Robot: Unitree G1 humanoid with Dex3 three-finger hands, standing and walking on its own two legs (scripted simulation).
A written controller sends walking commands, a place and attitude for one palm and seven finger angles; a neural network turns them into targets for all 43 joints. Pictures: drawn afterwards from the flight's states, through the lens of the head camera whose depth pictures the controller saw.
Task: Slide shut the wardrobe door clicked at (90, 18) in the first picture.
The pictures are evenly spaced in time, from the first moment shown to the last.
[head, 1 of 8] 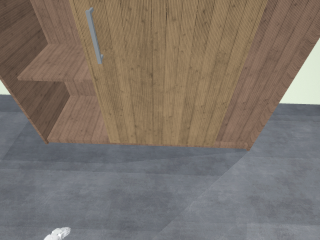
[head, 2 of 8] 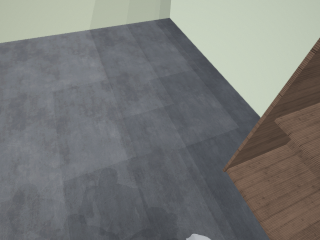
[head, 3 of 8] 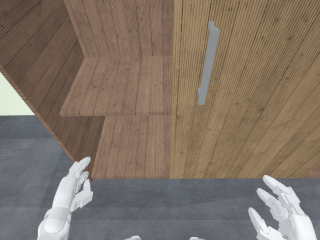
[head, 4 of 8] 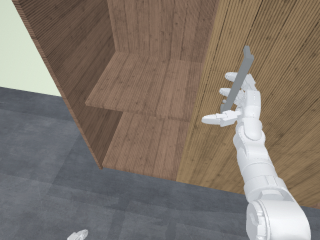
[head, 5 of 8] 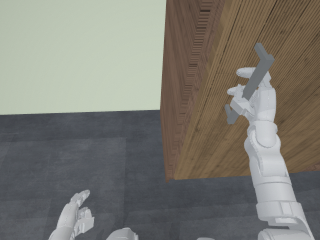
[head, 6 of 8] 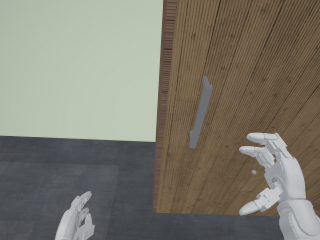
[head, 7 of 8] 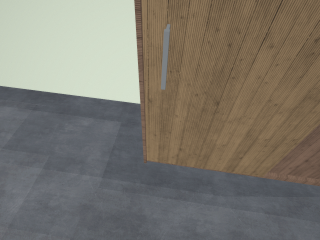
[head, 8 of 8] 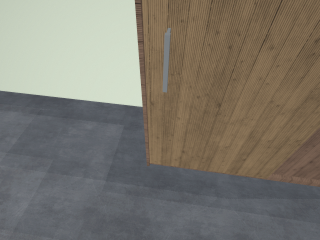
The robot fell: no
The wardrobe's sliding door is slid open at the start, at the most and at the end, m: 0.49 0.49 0.00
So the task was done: yes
